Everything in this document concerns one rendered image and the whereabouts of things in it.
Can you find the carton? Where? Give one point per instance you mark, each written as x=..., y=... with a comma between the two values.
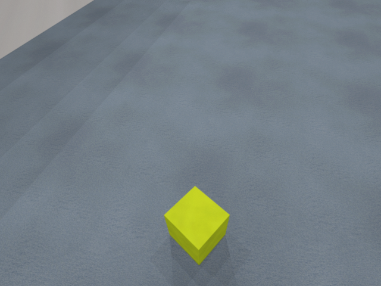
x=197, y=224

